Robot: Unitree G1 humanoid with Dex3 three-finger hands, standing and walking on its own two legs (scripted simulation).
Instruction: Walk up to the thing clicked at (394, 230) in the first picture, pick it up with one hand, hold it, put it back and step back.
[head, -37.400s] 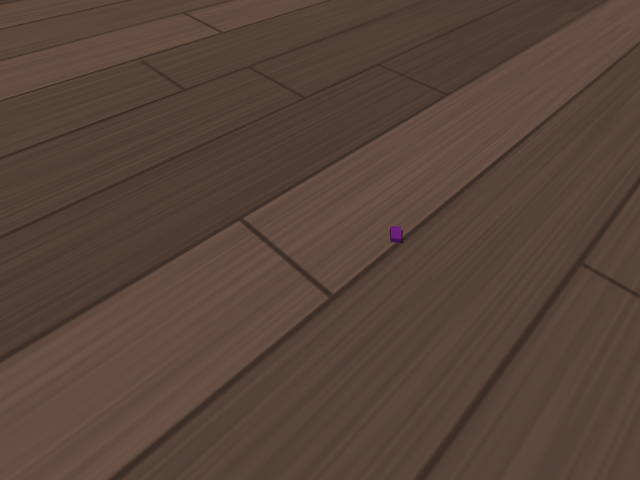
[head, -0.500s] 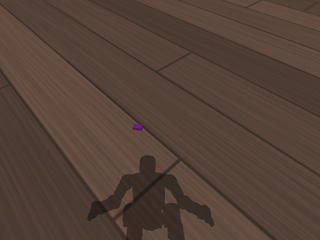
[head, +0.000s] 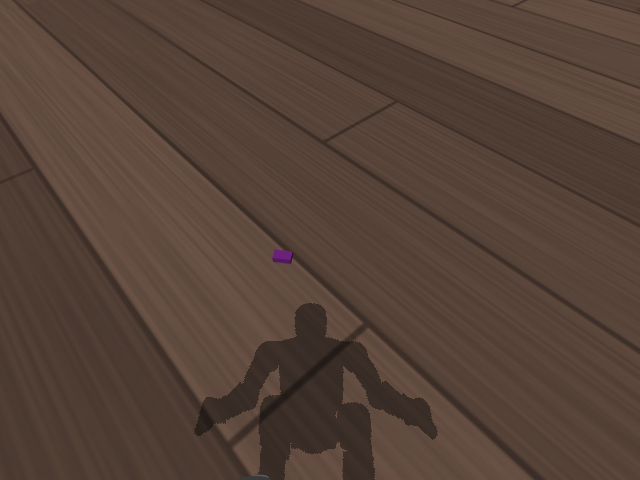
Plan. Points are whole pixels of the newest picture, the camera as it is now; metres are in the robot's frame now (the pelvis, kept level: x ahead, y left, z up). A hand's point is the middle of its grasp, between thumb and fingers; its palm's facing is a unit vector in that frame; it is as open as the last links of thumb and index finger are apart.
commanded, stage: step back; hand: left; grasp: from above
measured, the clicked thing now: (282, 256) +1.01 +0.17 -0.75
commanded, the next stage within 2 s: stand in 0.30 s
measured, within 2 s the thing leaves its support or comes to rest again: neither
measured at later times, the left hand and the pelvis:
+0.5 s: hand out of the picture +0.12 +0.27 -0.14, palm faces -0.05 -0.94 -0.34, open 7.4 cm; pelvis +0.02 +0.02 +0.01, yaw -2 degrees
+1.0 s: hand out of the picture +0.11 +0.27 -0.14, palm faces -0.08 -0.94 -0.34, open 7.4 cm; pelvis +0.02 +0.03 +0.02, yaw -3 degrees
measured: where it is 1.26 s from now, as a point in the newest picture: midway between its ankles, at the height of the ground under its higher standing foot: outside the picture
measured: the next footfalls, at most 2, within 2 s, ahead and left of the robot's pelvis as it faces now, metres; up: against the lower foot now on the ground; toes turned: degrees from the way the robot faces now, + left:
left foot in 0.04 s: +0.11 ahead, +0.14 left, +0.00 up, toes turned +1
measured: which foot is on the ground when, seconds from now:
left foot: up 0.00-0.02, down 0.04-1.00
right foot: down 0.00-1.00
